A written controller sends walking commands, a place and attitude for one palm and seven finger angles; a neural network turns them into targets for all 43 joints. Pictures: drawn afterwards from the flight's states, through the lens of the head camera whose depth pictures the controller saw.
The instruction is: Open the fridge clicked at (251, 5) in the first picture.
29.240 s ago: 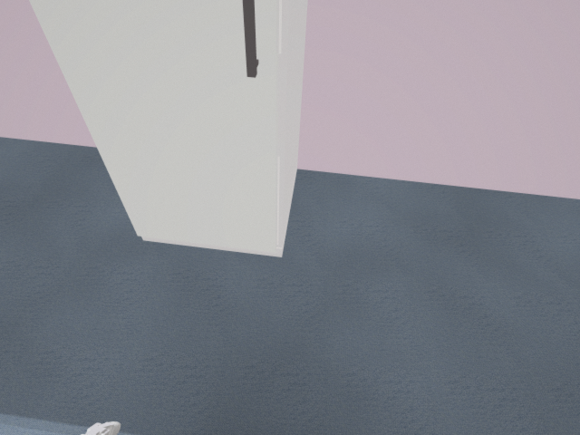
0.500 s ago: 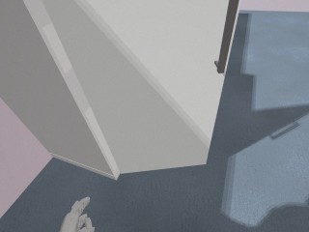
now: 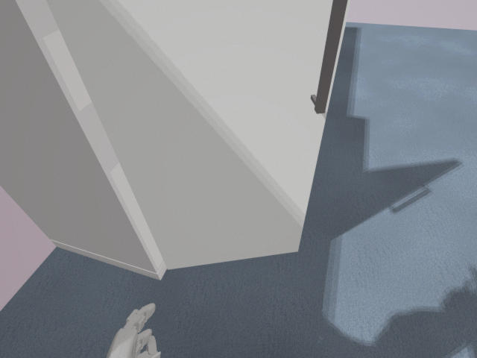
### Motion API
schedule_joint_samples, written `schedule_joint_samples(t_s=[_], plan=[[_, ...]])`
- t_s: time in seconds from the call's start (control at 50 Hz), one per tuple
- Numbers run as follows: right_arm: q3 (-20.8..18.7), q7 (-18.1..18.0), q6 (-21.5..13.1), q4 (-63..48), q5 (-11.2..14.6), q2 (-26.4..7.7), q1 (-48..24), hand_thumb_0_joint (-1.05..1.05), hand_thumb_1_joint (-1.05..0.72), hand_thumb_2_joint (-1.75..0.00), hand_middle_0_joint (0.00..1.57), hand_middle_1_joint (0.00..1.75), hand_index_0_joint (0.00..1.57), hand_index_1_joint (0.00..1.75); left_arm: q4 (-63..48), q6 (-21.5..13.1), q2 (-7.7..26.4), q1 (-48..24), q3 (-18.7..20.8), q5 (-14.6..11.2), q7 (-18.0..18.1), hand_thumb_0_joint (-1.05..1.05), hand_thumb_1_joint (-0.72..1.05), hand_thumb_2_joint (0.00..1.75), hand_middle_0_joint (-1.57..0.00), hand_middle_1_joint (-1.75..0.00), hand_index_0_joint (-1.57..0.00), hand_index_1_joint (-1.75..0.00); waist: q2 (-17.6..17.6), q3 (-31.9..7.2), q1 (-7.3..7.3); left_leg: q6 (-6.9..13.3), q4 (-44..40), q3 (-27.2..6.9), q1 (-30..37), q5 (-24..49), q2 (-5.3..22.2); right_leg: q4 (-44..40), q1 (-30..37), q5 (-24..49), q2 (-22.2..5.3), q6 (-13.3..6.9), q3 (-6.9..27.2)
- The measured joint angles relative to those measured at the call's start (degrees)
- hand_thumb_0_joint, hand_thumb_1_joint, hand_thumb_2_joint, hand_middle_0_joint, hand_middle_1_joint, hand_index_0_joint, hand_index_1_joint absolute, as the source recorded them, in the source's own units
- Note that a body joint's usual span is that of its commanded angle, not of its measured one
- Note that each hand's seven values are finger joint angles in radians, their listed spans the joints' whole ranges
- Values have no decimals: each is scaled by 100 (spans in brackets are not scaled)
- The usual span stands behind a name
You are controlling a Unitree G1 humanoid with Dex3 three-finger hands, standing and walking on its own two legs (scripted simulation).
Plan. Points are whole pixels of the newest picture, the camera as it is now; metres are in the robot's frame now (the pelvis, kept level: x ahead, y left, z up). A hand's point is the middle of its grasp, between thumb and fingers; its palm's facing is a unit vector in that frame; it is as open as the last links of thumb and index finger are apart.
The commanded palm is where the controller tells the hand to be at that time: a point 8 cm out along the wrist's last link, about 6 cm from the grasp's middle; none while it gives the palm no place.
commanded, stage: stop stepping back and stand still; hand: right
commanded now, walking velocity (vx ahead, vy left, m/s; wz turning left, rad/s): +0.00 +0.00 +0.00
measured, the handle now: (330, 27) +0.67 -0.14 +0.27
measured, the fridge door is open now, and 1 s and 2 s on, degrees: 64 64 64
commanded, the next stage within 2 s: let the arm hang, fingers relaxed in 0.48 s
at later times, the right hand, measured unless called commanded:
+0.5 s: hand (458, 235) +0.25 -0.25 +0.17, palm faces +0.36 +0.79 -0.49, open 7.4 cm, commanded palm +0.19 -0.30 +0.18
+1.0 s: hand out of the picture -0.01 -0.18 -0.18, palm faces +0.04 +0.99 -0.16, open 7.0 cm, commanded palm none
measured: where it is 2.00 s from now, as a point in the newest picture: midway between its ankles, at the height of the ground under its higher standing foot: outside the picture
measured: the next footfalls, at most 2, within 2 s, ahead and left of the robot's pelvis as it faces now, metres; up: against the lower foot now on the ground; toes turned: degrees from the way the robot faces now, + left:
none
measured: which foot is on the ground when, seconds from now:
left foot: down 0.00-1.00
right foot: down 0.00-1.00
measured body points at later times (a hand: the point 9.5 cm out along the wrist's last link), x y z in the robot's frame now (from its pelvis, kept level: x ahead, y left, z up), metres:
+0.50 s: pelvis +0.04 +0.00 +0.00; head +0.06 -0.01 +0.45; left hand +0.22 +0.24 -0.07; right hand +0.23 -0.29 +0.19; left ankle +0.01 +0.10 -0.74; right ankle +0.04 -0.10 -0.74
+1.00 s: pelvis +0.01 +0.00 +0.00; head +0.04 -0.03 +0.45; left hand +0.01 +0.24 -0.14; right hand -0.01 -0.23 -0.17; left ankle +0.01 +0.10 -0.74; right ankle +0.04 -0.10 -0.74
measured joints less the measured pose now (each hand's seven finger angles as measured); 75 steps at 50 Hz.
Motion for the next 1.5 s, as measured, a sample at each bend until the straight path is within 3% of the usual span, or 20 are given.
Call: schedule_joint_samples(t_s=[0.06, 0.12, 0.18, 0.28, 0.4, 0.58, 0.62, 0.7, 0.78, 0.86, 0.94, 1.04, 1.26, 1.5], plan=[[-108, 49, -174, -65, 14, -123, 154, 1, -89, -90, 21, 30, 21, 30, -44, 49, 33, -34, -18, 11, -16, 1, 90, 90, -20, -30, -20, -30, -130, 59, -104, 94, -402, 4, 64, 894, -50, 323, -168, -214, -70, 57, -6], [-24, 58, -154, 119, 66, 13, 63, 1, -89, -90, 21, 30, 21, 30, 122, 143, 170, -88, 47, -38, -7, 1, 90, 89, -20, -31, -20, -30, -281, 33, -193, 98, -324, 13, 76, 712, -104, 473, -195, -370, -115, 58, 22], [58, 34, -58, 336, 91, 203, -41, 1, -89, -90, 21, 30, 21, 30, 238, 228, 270, -163, 99, -76, 45, 1, 90, 89, -20, -30, -20, -30, -213, 58, -229, 48, -293, -74, 166, 566, -15, 283, 14, -395, -30, 40, -65], [121, 24, 57, 334, 73, 203, -110, 1, -89, -90, 21, 30, 21, 30, 74, 257, 337, -352, 157, -122, 95, 1, 90, 89, -20, -30, -20, -30, -99, 169, -130, 6, -286, -109, 227, 486, 61, 87, 169, -376, 46, 31, -101], [32, 48, -84, -65, 121, -59, 187, 2, -89, -90, 22, 30, 21, 30, -236, 327, 326, -569, 193, -161, 50, 1, 90, 90, -20, -30, -20, -30, -91, 190, 2, 49, -375, -102, 212, 512, -13, 146, 92, -436, -28, 71, -90], [-42, 31, -62, 85, 202, -89, 288, 1, -89, -90, 22, 30, 21, 30, -294, 486, 364, -510, 192, -187, 119, 1, 90, 90, -20, -30, -20, -30, -199, 50, -70, 34, -489, -96, 226, 612, -8, 44, 96, -338, -23, 61, -83], [396, 234, 31, 898, 36, -102, -187, 1, -89, -90, 21, 30, 21, 30, -38, 386, 551, -521, 250, -219, -107, 1, 90, 90, -20, -30, -20, -30, -338, -36, -147, 17, -304, -1, 69, 589, 45, 230, -97, -328, 27, 44, -15], [1485, 663, 975, 3748, -206, 268, -1245, 0, -90, -90, 20, 30, 20, 30, 599, 754, 932, -717, 275, -71, -342, 0, 90, 90, -20, -30, -20, -30, -635, -246, -181, -34, 216, 85, -287, 351, 192, 615, -436, -438, 168, -55, 47], [2139, 797, 1514, 6148, -273, 788, -1555, 1, -91, -90, 20, 30, 20, 30, 1002, 978, 846, -676, 223, 40, -355, 0, 90, 90, -20, -30, -20, -30, -497, -109, -24, -33, 321, 76, -300, 340, 244, 613, -402, -385, 216, -61, 34], [2512, 826, 1635, 7637, -232, 1305, -1441, 1, -91, -90, 20, 30, 20, 30, 1466, 1071, 596, -419, 134, 70, -313, 0, 91, 90, -20, -30, -20, -29, -167, 170, 34, -25, 41, 66, -123, 518, 195, 352, -221, -237, 171, -38, 31], [2370, 713, 1504, 8415, -181, 1276, -1296, 0, -100, -90, 21, 30, 21, 30, 2016, 1119, 332, -66, 94, 47, -246, 0, 91, 90, -20, -30, -20, -29, 1, 366, -78, 22, -434, 149, 86, 784, 102, 84, -123, -61, 92, 2, 123], [2377, 748, 1420, 9024, -166, 1229, -1076, 0, -97, -90, 21, 30, 21, 30, 2473, 1156, 185, 223, 144, 16, -179, 0, 91, 90, -20, -30, -20, -29, -110, 458, -151, 12, -770, 170, 228, 973, 82, -115, -48, 54, 81, -12, 149], [2345, 704, 1311, 9435, -172, 1208, -1164, 1, -92, -90, 20, 30, 20, 30, 2714, 1057, 132, 133, 237, -11, -151, 0, 90, 89, -20, -30, -20, -29, -368, 365, -123, -44, -835, 52, 291, 1011, 159, -353, 125, 152, 150, -75, 30], [2355, 711, 1199, 9193, -187, 1196, -1862, 0, -91, -90, 20, 30, 20, 30, 2671, 956, 324, -388, 250, 5, -174, 0, 91, 89, -20, -30, -20, -29, -324, 194, -84, -52, -869, -3, 389, 982, 182, -523, 301, 180, 170, -63, -20]])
